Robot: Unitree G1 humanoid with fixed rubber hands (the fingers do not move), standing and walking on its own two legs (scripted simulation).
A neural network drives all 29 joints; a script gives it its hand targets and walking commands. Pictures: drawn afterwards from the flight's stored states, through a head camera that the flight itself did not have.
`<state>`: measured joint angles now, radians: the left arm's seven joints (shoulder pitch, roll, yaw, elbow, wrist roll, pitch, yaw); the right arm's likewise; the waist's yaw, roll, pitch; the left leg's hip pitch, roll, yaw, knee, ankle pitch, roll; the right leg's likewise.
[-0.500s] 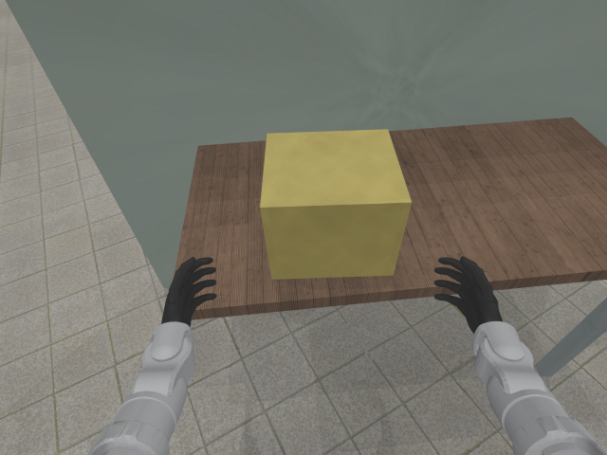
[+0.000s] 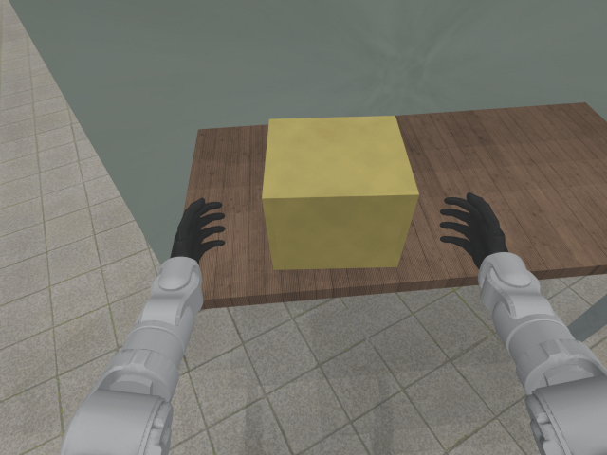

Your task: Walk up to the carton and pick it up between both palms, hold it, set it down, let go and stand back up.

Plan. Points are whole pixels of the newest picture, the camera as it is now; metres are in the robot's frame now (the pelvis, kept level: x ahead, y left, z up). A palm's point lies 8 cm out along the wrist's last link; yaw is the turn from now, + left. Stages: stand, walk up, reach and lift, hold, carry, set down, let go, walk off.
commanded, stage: reach and lift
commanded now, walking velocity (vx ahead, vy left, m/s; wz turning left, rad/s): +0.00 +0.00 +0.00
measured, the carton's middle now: (333, 193) +0.57 +0.01 -0.01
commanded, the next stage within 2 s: none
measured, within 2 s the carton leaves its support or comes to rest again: neither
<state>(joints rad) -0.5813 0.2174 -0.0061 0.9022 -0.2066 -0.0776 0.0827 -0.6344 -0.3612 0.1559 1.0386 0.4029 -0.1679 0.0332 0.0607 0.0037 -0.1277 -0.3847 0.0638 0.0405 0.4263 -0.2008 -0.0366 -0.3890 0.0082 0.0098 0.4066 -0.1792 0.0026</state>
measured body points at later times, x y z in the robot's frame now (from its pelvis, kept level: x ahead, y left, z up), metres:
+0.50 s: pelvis +0.01 +0.00 +0.00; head +0.05 -0.01 +0.44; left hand +0.44 +0.23 +0.10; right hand +0.47 -0.21 +0.11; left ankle +0.00 +0.14 -0.74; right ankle +0.01 -0.12 -0.74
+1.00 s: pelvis +0.00 -0.01 -0.01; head +0.07 +0.00 +0.43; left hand +0.48 +0.24 +0.15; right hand +0.51 -0.21 +0.16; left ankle +0.00 +0.14 -0.74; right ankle +0.01 -0.12 -0.74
